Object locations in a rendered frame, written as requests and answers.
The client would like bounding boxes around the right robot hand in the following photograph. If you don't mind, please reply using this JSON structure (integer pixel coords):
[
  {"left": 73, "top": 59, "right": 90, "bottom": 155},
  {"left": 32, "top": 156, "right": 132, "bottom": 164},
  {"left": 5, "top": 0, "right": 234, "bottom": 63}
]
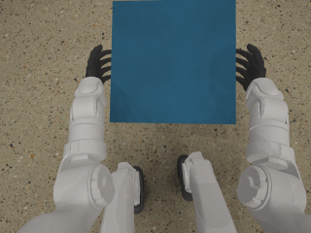
[{"left": 235, "top": 44, "right": 266, "bottom": 91}]

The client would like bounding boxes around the right robot thigh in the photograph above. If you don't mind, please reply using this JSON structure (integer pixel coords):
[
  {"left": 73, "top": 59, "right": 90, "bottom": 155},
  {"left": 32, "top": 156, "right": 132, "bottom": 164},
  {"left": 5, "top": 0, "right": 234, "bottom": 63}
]
[{"left": 182, "top": 157, "right": 237, "bottom": 233}]

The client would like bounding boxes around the robot thigh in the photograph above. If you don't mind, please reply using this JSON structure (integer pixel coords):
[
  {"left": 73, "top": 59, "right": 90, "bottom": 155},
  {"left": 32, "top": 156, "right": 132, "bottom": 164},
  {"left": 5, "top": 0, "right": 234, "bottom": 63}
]
[
  {"left": 99, "top": 167, "right": 140, "bottom": 233},
  {"left": 182, "top": 157, "right": 237, "bottom": 233}
]

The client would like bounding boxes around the carton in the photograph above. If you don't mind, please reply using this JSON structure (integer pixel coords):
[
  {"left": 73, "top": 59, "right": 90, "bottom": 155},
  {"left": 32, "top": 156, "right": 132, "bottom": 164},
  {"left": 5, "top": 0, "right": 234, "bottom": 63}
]
[{"left": 110, "top": 0, "right": 236, "bottom": 124}]

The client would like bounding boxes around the left robot forearm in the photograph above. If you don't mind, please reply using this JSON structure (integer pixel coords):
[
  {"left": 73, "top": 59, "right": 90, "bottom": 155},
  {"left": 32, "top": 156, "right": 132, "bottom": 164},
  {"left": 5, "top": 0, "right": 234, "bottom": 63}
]
[{"left": 52, "top": 77, "right": 107, "bottom": 203}]

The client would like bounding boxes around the left robot hand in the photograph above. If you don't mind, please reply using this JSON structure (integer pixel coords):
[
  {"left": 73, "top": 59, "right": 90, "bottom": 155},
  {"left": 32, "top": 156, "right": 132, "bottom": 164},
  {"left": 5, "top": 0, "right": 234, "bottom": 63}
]
[{"left": 86, "top": 45, "right": 112, "bottom": 83}]

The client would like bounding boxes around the left robot thigh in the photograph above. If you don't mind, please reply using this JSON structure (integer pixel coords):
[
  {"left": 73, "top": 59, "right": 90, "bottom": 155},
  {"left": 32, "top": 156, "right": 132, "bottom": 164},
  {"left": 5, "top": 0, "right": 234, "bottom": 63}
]
[{"left": 99, "top": 167, "right": 140, "bottom": 233}]

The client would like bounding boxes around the right robot forearm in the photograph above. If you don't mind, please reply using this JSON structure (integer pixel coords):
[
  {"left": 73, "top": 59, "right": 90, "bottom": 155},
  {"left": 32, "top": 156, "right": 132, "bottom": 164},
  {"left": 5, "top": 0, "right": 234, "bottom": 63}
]
[{"left": 245, "top": 78, "right": 307, "bottom": 204}]

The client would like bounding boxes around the right robot upper arm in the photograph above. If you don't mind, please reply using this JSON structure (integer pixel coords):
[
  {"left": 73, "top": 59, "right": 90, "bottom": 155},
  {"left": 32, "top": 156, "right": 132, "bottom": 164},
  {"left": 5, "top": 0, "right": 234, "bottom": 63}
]
[{"left": 236, "top": 164, "right": 311, "bottom": 233}]

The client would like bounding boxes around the left robot upper arm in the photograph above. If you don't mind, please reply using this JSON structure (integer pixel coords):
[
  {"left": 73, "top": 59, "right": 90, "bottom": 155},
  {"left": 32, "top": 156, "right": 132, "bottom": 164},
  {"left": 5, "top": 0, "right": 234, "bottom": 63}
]
[{"left": 17, "top": 163, "right": 116, "bottom": 233}]

